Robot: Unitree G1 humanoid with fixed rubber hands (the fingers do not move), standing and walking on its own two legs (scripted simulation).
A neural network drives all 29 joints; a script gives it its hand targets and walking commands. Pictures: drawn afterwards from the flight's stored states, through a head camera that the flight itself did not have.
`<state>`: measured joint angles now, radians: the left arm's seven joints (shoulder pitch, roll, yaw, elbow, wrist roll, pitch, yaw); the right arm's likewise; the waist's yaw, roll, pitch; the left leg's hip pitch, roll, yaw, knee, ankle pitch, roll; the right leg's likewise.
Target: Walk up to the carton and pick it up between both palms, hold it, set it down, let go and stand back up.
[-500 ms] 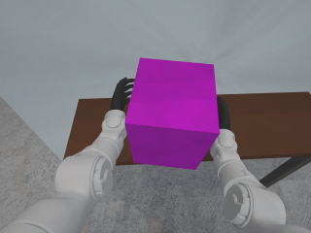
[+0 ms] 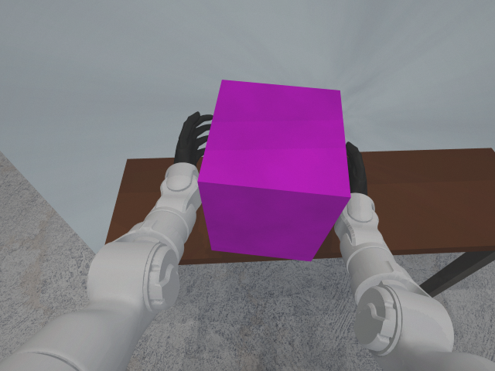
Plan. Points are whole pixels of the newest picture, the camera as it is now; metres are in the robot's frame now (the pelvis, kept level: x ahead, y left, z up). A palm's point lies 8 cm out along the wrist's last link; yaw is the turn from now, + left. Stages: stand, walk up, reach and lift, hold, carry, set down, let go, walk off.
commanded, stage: reach and lift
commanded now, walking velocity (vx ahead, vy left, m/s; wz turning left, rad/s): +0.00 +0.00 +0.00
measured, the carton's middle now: (269, 177) +0.43 -0.01 +0.04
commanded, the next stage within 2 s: none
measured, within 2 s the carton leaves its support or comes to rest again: neither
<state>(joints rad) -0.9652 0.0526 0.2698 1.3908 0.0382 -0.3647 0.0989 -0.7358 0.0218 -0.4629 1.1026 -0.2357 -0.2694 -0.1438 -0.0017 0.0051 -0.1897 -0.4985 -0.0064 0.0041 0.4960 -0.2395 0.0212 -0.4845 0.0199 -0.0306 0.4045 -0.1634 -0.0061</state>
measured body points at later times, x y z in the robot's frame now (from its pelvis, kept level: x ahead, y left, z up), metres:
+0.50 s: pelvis -0.02 +0.00 +0.01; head -0.06 +0.01 +0.45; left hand +0.39 +0.14 +0.17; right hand +0.37 -0.15 +0.12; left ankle -0.01 +0.09 -0.74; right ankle +0.01 -0.12 -0.74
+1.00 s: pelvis -0.04 -0.01 +0.01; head -0.08 +0.02 +0.45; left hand +0.38 +0.13 +0.19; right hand +0.35 -0.15 +0.13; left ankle -0.01 +0.09 -0.74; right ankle +0.01 -0.12 -0.74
